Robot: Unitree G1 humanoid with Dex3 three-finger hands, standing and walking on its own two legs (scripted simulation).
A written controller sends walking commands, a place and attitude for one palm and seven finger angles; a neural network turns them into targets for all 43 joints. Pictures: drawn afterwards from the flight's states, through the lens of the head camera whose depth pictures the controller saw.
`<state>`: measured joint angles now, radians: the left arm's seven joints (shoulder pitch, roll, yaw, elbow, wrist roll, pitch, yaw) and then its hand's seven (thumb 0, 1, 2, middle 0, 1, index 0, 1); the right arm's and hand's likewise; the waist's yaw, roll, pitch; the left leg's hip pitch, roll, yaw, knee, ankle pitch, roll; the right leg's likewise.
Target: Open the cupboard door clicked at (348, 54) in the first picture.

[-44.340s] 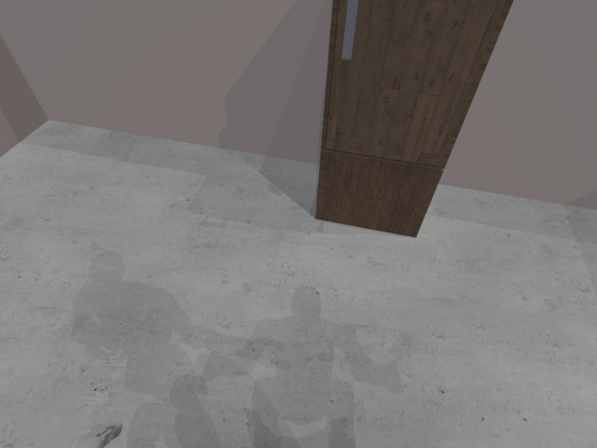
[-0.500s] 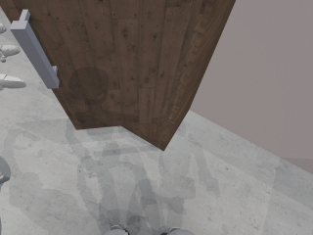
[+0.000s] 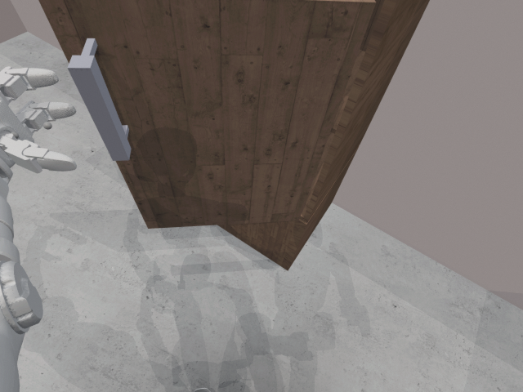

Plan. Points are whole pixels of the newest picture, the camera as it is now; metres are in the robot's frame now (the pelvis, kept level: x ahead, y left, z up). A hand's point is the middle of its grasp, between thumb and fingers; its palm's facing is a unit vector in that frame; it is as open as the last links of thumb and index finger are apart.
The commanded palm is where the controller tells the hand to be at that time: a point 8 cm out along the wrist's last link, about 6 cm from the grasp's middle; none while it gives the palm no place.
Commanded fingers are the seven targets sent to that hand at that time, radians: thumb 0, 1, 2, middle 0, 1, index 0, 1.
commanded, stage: move the hooked fingers beside the handle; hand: left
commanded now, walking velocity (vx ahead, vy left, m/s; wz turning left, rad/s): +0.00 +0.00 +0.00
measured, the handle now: (107, 104) +0.51 +0.22 +0.13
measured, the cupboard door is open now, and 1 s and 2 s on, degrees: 39 39 39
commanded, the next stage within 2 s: slide the fingers in behind the handle in 0.84 s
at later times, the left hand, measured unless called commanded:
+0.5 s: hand (57, 121) +0.46 +0.27 +0.14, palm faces +0.07 -1.00 +0.03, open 14.0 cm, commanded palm +0.44 +0.33 +0.13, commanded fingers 0.00 -0.50 0.30 -0.30 -1.20 -0.30 -1.20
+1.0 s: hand (43, 125) +0.46 +0.30 +0.13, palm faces +0.08 -1.00 +0.04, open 13.9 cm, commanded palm +0.44 +0.34 +0.13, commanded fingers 0.00 -0.50 0.30 -0.30 -1.20 -0.30 -1.20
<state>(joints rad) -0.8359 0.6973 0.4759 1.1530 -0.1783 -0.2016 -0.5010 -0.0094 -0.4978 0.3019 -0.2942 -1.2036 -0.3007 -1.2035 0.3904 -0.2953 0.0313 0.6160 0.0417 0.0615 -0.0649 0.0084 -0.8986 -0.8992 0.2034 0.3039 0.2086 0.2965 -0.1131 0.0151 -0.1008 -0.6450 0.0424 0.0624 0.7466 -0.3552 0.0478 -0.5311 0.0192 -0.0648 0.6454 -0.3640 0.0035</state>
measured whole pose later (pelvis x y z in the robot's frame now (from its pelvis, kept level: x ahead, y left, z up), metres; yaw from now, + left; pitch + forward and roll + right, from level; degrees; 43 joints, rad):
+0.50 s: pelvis -0.02 -0.01 +0.00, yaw +0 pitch +15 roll -3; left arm -0.94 0.74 0.49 1.25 -0.15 -0.25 -0.45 -0.01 -0.50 0.30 -0.30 -1.20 -0.30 -1.20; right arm 0.42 -0.31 0.05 0.65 0.04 0.04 -0.09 0.01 -0.90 -0.90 0.20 0.30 0.21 0.30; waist -0.15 0.01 -0.06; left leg -0.69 0.05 0.06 0.77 -0.33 0.04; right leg -0.59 0.03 -0.07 0.68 -0.35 -0.01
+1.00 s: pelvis +0.00 -0.01 +0.00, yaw -1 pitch +16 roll -3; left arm -0.88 0.78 0.53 1.23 -0.16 -0.23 -0.50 -0.01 -0.50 0.30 -0.30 -1.20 -0.30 -1.20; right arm 0.41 -0.30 0.04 0.62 0.04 0.07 -0.08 0.01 -0.90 -0.90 0.20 0.30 0.21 0.30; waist -0.14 0.01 -0.09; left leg -0.70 0.06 0.06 0.78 -0.36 0.04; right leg -0.59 0.03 -0.06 0.68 -0.37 -0.01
